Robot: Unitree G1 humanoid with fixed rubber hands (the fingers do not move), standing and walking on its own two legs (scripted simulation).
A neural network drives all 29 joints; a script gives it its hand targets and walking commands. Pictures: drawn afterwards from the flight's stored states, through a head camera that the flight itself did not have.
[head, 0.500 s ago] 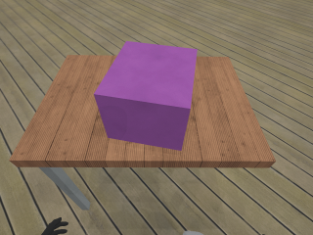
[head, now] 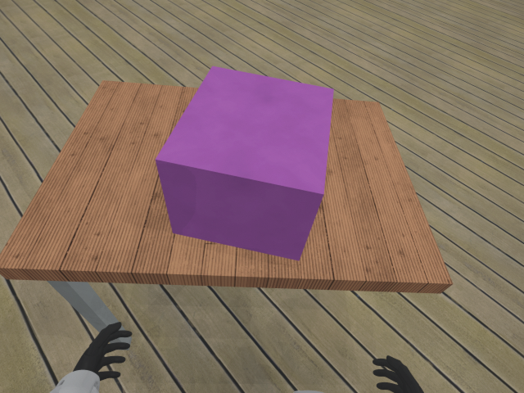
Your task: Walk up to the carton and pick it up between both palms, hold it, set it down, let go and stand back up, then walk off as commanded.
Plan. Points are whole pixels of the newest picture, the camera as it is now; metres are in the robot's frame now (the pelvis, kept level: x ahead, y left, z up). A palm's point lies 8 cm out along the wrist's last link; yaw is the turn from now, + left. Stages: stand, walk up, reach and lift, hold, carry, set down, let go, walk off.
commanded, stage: reach and lift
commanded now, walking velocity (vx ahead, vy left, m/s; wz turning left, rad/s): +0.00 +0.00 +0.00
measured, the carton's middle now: (254, 160) +0.54 +0.02 +0.02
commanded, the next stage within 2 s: none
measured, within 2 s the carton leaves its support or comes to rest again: neither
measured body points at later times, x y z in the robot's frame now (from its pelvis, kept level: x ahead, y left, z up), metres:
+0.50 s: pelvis +0.01 +0.02 +0.02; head +0.03 +0.05 +0.46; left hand +0.19 +0.28 -0.06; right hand +0.18 -0.18 -0.04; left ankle +0.01 +0.13 -0.72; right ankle +0.03 -0.13 -0.72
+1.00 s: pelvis +0.01 +0.02 +0.02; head +0.03 +0.05 +0.46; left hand +0.21 +0.27 -0.02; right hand +0.21 -0.17 +0.00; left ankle +0.01 +0.13 -0.72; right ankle +0.03 -0.13 -0.72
